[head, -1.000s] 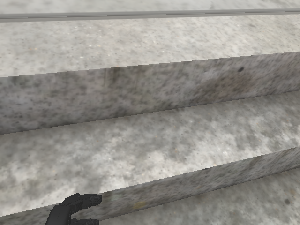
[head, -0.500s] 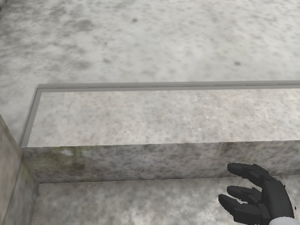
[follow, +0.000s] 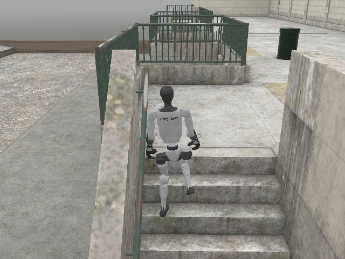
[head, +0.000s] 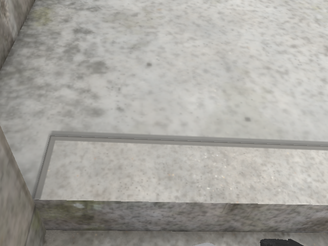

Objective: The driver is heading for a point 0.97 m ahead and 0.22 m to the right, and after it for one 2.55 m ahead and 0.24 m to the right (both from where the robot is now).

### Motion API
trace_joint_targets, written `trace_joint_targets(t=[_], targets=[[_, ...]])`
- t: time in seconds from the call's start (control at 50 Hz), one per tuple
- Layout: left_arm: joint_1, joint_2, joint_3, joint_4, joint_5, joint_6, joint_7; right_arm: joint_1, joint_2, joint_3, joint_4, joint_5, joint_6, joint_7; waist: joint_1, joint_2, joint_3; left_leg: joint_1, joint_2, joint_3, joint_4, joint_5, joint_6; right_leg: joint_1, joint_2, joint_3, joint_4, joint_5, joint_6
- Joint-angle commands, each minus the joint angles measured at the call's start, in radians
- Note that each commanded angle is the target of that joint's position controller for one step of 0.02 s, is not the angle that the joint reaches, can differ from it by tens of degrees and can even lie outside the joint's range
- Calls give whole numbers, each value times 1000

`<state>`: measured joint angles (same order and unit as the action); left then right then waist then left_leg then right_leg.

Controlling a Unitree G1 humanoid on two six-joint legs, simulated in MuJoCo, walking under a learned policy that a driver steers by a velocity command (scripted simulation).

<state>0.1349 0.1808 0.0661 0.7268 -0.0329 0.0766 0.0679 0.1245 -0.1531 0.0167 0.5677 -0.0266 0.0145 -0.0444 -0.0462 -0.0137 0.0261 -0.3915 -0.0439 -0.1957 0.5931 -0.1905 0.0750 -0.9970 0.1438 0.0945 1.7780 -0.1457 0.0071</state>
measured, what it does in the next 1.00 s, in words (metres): climbs: right foot, then left foot 0.21 m higher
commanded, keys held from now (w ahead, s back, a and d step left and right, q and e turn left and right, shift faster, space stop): w+e+shift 0.38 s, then w+shift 0.06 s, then w+q+shift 0.56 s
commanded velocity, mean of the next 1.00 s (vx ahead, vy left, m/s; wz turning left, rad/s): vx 1.00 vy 0.01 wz -0.09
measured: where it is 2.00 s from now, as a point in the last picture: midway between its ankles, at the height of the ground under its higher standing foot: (246, 110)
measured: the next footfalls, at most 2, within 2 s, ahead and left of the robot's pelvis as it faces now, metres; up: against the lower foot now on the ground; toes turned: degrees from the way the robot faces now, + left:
right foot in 0.36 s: +0.09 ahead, -0.30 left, +0.00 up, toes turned -20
left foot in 0.84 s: +0.38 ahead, -0.32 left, +0.21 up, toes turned -7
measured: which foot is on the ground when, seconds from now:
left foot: down 0.00-0.32, up 0.34-0.82, down 0.84-1.00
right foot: up 0.00-0.34, down 0.36-0.78, up 0.80-1.00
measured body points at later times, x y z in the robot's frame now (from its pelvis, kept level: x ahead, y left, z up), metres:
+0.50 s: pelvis +0.10 -0.22 -0.03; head +0.08 -0.24 +0.42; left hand +0.23 +0.00 -0.13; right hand +0.25 -0.49 -0.09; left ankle +0.06 -0.10 -0.51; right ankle +0.05 -0.29 -0.73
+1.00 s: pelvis +0.30 -0.39 +0.17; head +0.28 -0.43 +0.62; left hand +0.57 -0.21 +0.19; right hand +0.35 -0.64 +0.02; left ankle +0.34 -0.32 -0.52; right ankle +0.33 -0.54 -0.26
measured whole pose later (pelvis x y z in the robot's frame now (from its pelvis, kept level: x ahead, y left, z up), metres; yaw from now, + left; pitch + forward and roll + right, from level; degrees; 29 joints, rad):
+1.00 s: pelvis +0.30 -0.39 +0.17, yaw +0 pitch +2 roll +3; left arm 0.02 0.10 -0.04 0.45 0.06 -0.10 0.01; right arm 0.34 -0.25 -0.07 0.92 -0.04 -0.05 -0.03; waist 0.02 0.05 -0.10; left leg -0.49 -0.18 -0.01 0.80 -0.37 0.17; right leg -1.12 -0.05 0.16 2.09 -0.21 -0.04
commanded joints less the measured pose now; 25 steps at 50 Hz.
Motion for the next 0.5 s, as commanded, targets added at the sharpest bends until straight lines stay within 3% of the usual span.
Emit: trace_joint_targets(t=[0.02,0.04,0.06,0.08,0.1,0.12,0.14,0.16,0.18,0.2,0.22,0.24,0.26,0.28,0.3,0.32,0.34,0.36,0.38,0.4,0.42,0.46,0.48,0.5], targets=[[-91,63,13,-36,23,-9,-7,47,-121,-31,-106,-14,-41,-2,-62,262,-82,-32,204,-143,-326,-565,192,143,-16,-200,-51,-91,20],[-226,20,-4,-128,80,-19,-52,253,-193,-64,25,-8,-72,-66,-92,109,-58,283,304,-376,-305,-615,126,-218,-18,-64,48,-63,2],[-205,-16,-21,-137,89,-30,-65,299,-249,-90,41,-1,-96,-88,-87,105,-56,455,363,-409,-265,-603,123,-375,-30,56,38,-53,-12],[-151,-5,-20,-127,81,-52,-78,280,-261,-102,30,0,-113,-95,-62,152,-78,510,378,-378,-240,-560,127,-401,-33,103,40,-70,-18],[-92,13,-20,-130,85,-58,-83,243,-246,-111,32,12,-129,-113,-16,60,-68,484,415,-350,-271,-526,149,-377,-45,136,-32,-88,-21],[-64,22,-13,-117,85,-58,-107,201,-263,-126,45,14,-134,-108,35,-2,-82,461,444,-342,-274,-493,116,-349,-89,174,-107,-89,-28],[-14,39,-12,-131,83,-61,-122,136,-244,-118,41,35,-144,-97,72,79,-95,407,457,-279,-296,-497,109,-299,-102,187,-108,-104,-28],[7,51,-6,-127,74,-62,-125,80,-213,-111,34,37,-150,-77,86,142,-122,379,468,-231,-310,-498,115,-260,-120,182,-136,-101,-32],[26,56,3,-116,53,-57,-109,31,-208,-109,14,27,-149,-58,90,241,-123,254,431,-136,-303,-454,116,-166,-112,114,-61,-108,-19],[41,79,2,-129,50,-69,-117,-40,-215,-103,13,-4,-157,-27,132,272,-147,166,406,-70,-349,-540,112,-66,-173,63,-223,-93,-32],[94,79,-5,-132,47,-76,-125,-167,-207,-100,-11,0,-157,-39,200,260,-159,-16,358,82,-362,-508,63,213,-208,39,-484,-57,-63],[63,117,-8,-151,37,-72,-124,-153,-246,-91,-11,-4,-156,-34,173,257,-149,-147,315,202,-419,-534,50,463,-211,-88,-740,-143,-90],[66,113,-8,-156,4,-66,-127,-84,-273,-92,14,6,-142,-40,136,264,-101,-123,314,247,-408,-619,68,531,-207,-163,-939,-249,-101],[129,98,-6,-130,-6,-59,-128,9,-306,-105,70,38,-129,-35,118,262,-112,-109,354,229,-427,-706,120,675,-218,-260,-951,-299,-126],[275,98,4,-78,-2,-64,-135,9,-282,-94,76,33,-100,-27,169,271,-131,-29,341,283,-264,-720,129,747,-239,-232,-1075,-265,-143],[336,123,13,-32,22,-82,-151,68,-238,-90,103,1,-79,-22,167,90,-118,46,279,343,-29,-660,119,798,-172,-299,-1232,-242,-149],[315,166,28,7,54,-107,-159,103,-190,-76,94,-25,-74,-2,145,-90,-130,39,214,400,361,-404,105,841,-93,-269,-1215,-213,-131],[285,135,14,-10,52,-101,-155,-97,-75,-38,9,-25,-83,18,169,-84,-61,-261,168,322,680,-199,81,873,-119,-113,-1122,-148,-106],[230,250,36,-91,57,-91,-118,-138,-29,-22,-96,-10,-100,22,164,-431,-102,-612,44,226,932,-174,-33,987,-264,520,-1414,-377,-231],[235,205,24,-117,83,-102,-80,-174,-33,-18,-131,-35,-145,28,162,-353,-144,-711,53,143,1131,-47,-71,1006,-392,769,-1605,-536,-279],[217,194,21,-98,108,-110,-68,-214,-55,-16,-131,-25,-147,37,141,-253,-109,-699,89,171,1278,4,-95,912,-396,615,-1501,-329,-347],[330,164,14,-32,108,-146,-63,-171,-43,-2,-111,-41,-140,35,136,-147,-122,-735,123,179,1419,-15,-45,918,-378,479,-1434,-234,-318],[350,131,15,9,106,-167,-64,-204,-12,6,-123,-37,-124,28,132,-130,-71,-810,121,175,1530,10,-20,894,-367,462,-1430,-271,-294],[387,112,19,52,122,-181,-59,-280,23,11,-133,-25,-111,24,153,-115,-60,-915,103,184,1706,23,8,934,-390,429,-1449,-197,-293]])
